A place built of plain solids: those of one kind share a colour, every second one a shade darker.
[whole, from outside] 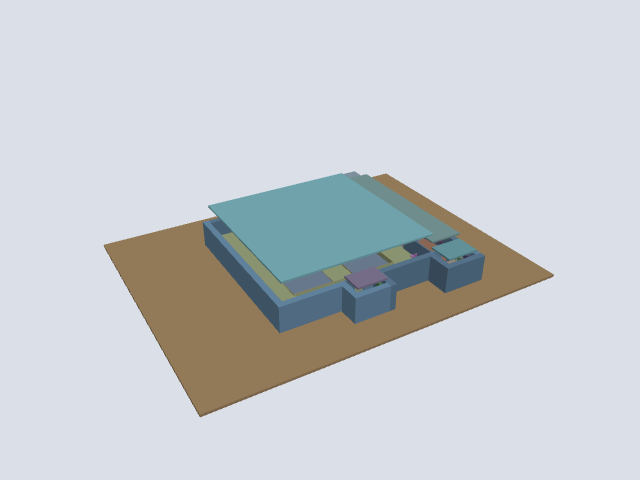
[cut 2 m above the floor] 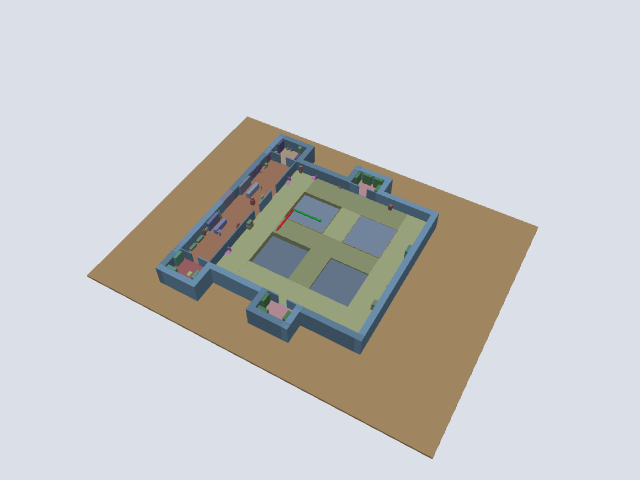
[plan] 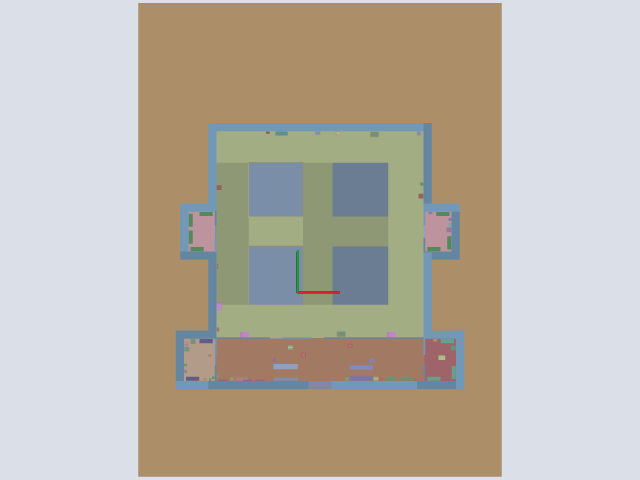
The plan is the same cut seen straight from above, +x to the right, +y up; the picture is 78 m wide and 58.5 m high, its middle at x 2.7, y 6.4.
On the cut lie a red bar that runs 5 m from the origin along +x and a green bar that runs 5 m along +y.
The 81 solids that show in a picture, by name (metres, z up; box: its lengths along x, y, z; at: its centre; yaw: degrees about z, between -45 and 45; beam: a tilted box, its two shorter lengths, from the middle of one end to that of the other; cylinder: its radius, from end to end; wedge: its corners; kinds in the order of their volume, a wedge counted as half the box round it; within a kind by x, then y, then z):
{
 "ground_under_all_1": {"box": [44.31, 57.73, 0.4], "at": [2.7, 6.42, -1.78]},
 "floor_gang_1": {"box": [4.05, 17.3, 1.63], "at": [-8.0, 7.16, -0.81]},
 "floor_gang_2": {"box": [6.6, 3.65, 1.63], "at": [-2.67, 7.43, -0.81]},
 "floor_gang_3": {"box": [3.6, 17.3, 1.63], "at": [2.42, 7.16, -0.81]},
 "floor_gang_4": {"box": [25.45, 4.05, 1.63], "at": [2.7, -3.52, -0.81]},
 "floor_gang_5": {"box": [25.45, 3.95, 1.63], "at": [2.7, 17.78, -0.81]},
 "floor_gang_6": {"box": [6.8, 3.65, 1.63], "at": [7.62, 7.43, -0.81]},
 "floor_gang_7": {"box": [4.4, 17.3, 1.63], "at": [13.22, 7.16, -0.81]},
 "wall_1": {"box": [1.0, 7.15, 4.34], "at": [-14.38, -8.22, 0.54]},
 "wall_2": {"box": [1.0, 6.85, 4.34], "at": [-13.83, 7.43, 0.54]},
 "wall_3": {"box": [4.95, 1.0, 4.34], "at": [-12.4, -5.14, 0.54]},
 "wall_4": {"box": [4.4, 1.0, 4.34], "at": [-12.12, 4.5, 0.54]},
 "wall_5": {"box": [4.4, 1.0, 4.34], "at": [-12.12, 10.36, 0.54]},
 "wall_6": {"box": [5.75, 1.0, 4.34], "at": [-12.0, -11.3, 0.54]},
 "wall_7": {"box": [1.0, 10.53, 4.34], "at": [-10.43, -0.38, 0.54]},
 "wall_8": {"box": [1.0, 10.69, 4.34], "at": [-10.43, 15.31, 0.54]},
 "wall_9": {"box": [0.2, 2.18, 4.34], "at": [-10.03, -9.91, 0.54]},
 "wall_10": {"box": [0.2, 2.18, 4.34], "at": [-10.03, -6.53, 0.54]},
 "wall_11": {"box": [0.2, 1.81, 4.34], "at": [-10.03, 5.78, 0.54]},
 "wall_12": {"box": [0.2, 1.88, 4.34], "at": [-10.03, 9.12, 0.54]},
 "wall_13": {"box": [6.7, 0.2, 4.34], "at": [-6.78, -5.54, 0.54]},
 "wall_14": {"box": [12.23, 1.0, 4.34], "at": [-4.81, -11.3, 0.54]},
 "wall_15": {"box": [3.6, 0.2, 4.34], "at": [-0.12, -5.54, 0.54]},
 "wall_16": {"box": [27.25, 1.0, 4.34], "at": [2.7, 20.16, 0.54]},
 "wall_17": {"box": [12.35, 0.2, 4.34], "at": [9.35, -5.54, 0.54]},
 "wall_18": {"box": [12.23, 1.0, 4.34], "at": [10.21, -11.3, 0.54]},
 "wall_19": {"box": [0.2, 2.18, 4.34], "at": [15.43, -9.91, 0.54]},
 "wall_20": {"box": [0.2, 2.18, 4.34], "at": [15.43, -6.53, 0.54]},
 "wall_21": {"box": [0.2, 1.88, 4.34], "at": [15.43, 5.74, 0.54]},
 "wall_22": {"box": [0.2, 1.8, 4.34], "at": [15.43, 9.08, 0.54]},
 "wall_23": {"box": [1.0, 10.53, 4.34], "at": [15.83, -0.38, 0.54]},
 "wall_24": {"box": [1.0, 10.69, 4.34], "at": [15.83, 15.31, 0.54]},
 "wall_25": {"box": [5.75, 1.0, 4.34], "at": [17.4, -11.3, 0.54]},
 "wall_26": {"box": [4.4, 1.0, 4.34], "at": [17.52, 4.5, 0.54]},
 "wall_27": {"box": [4.4, 1.0, 4.34], "at": [17.52, 10.36, 0.54]},
 "wall_28": {"box": [4.95, 1.0, 4.34], "at": [17.8, -5.14, 0.54]},
 "wall_29": {"box": [1.0, 6.85, 4.34], "at": [19.23, 7.43, 0.54]},
 "wall_30": {"box": [1.0, 7.15, 4.34], "at": [19.78, -8.22, 0.54]},
 "floor_foyer_1": {"box": [25.45, 5.35, 1.63], "at": [2.7, -8.22, -0.81]},
 "step_tier_1": {"box": [6.6, 7.1, 0.95], "at": [-2.67, 2.06, -1.16]},
 "step_tier_2": {"box": [6.6, 6.55, 1.63], "at": [-2.67, 12.53, -0.81]},
 "step_tier_3": {"box": [6.8, 7.1, 0.6], "at": [7.62, 2.06, -1.33]},
 "step_tier_4": {"box": [6.8, 6.55, 1.35], "at": [7.62, 12.53, -0.95]},
 "ceil_hall_1": {"box": [25.45, 25.3, 0.3], "at": [2.7, 7.11, 5.75]},
 "floor_side_1": {"box": [3.4, 5.05, 1.63], "at": [-11.72, 7.43, -0.81]},
 "floor_side_2": {"box": [3.4, 5.05, 1.63], "at": [17.12, 7.43, -0.81]},
 "ceil_foyer_1": {"box": [25.45, 5.35, 0.3], "at": [2.7, -8.22, 4.35]},
 "floor_cloaks_1": {"box": [3.95, 5.35, 1.63], "at": [-12.0, -8.22, -0.81]},
 "floor_store_1": {"box": [3.95, 5.35, 1.63], "at": [17.4, -8.22, -0.81]},
 "door_leaf_1": {"box": [2.8, 0.97, 4.9], "at": [2.7, -11.31, 0.82]},
 "shelves_side_1": {"box": [0.5, 1.6, 2.0], "at": [-13.04, 6.75, 1.0]},
 "shelves_side_2": {"box": [0.5, 1.6, 2.0], "at": [-13.04, 8.8, 1.0]},
 "shelves_side_3": {"box": [1.6, 0.5, 2.0], "at": [-12.28, 5.29, 1.0]},
 "shelves_side_4": {"box": [1.6, 0.5, 2.0], "at": [-11.18, 9.57, 1.0]},
 "shelves_side_5": {"box": [1.6, 0.5, 2.0], "at": [16.57, 5.29, 1.0]},
 "shelves_side_6": {"box": [1.6, 0.5, 2.0], "at": [17.68, 9.57, 1.0]},
 "shelves_side_7": {"box": [0.5, 1.6, 2.0], "at": [18.45, 6.05, 1.0]},
 "ceil_cloaks_1": {"box": [3.95, 5.35, 0.3], "at": [-12.0, -8.22, 3.4]},
 "ceil_store_1": {"box": [3.95, 5.35, 0.3], "at": [17.4, -8.22, 3.4]},
 "ceil_side_1": {"box": [3.4, 5.05, 0.3], "at": [-11.72, 7.43, 3.4]},
 "shelves_store_1": {"box": [1.6, 0.5, 2.0], "at": [16.57, -10.52, 1.0]},
 "shelves_store_2": {"box": [1.6, 0.5, 2.0], "at": [18.23, -5.92, 1.0]},
 "shelves_store_3": {"box": [0.5, 1.6, 2.0], "at": [19.0, -9.74, 1.0]},
 "bar_foyer_1": {"box": [2.95, 0.4, 2.1], "at": [-1.5, -10.56, 1.05]},
 "bar_foyer_2": {"box": [2.95, 0.65, 1.1], "at": [-1.5, -9.04, 0.55]},
 "cloakroom_foyer_1": {"box": [2.8, 0.55, 1.75], "at": [7.72, -10.49, 0.87]},
 "cloakroom_foyer_2": {"box": [2.8, 0.55, 1.0], "at": [7.72, -9.14, 0.5]},
 "shelves_cloaks_1": {"box": [1.6, 0.5, 2.0], "at": [-12.82, -10.52, 1.0]},
 "shelves_cloaks_2": {"box": [1.6, 0.5, 2.0], "at": [-11.18, -5.92, 1.0]},
 "bench_foyer_1": {"box": [1.4, 0.5, 0.46], "at": [11.38, -10.52, 0.22]},
 "bench_foyer_2": {"box": [1.4, 0.5, 0.46], "at": [13.22, -10.52, 0.22]},
 "kerb_1": {"box": [0.1, 6.55, 0.12], "at": [-6.03, 12.53, 0.05]},
 "kerb_2": {"box": [0.07, 7.1, 0.1], "at": [-6.01, 2.06, 0.04]},
 "kerb_3": {"box": [6.79, 0.09, 0.1], "at": [-2.68, 15.85, 0.04]},
 "kerb_4": {"box": [6.77, 0.09, 0.14], "at": [-2.66, -1.54, 0.06]},
 "kerb_5": {"box": [6.77, 0.09, 0.14], "at": [-2.66, 5.65, 0.07]},
 "kerb_6": {"box": [0.09, 6.55, 0.14], "at": [0.67, 12.53, 0.06]},
 "kerb_7": {"box": [0.1, 7.1, 0.12], "at": [0.68, 2.06, 0.05]},
 "cart_1": {"box": [0.98, 0.58, 0.58], "at": [9.36, 19.27, 1.21]},
 "trolley_1": {"box": [0.6, 1.0, 0.06], "at": [-9.59, -1.72, 0.2]},
 "trolley_2": {"box": [1.0, 0.6, 0.06], "at": [-6.5, -5.11, 0.2]}
}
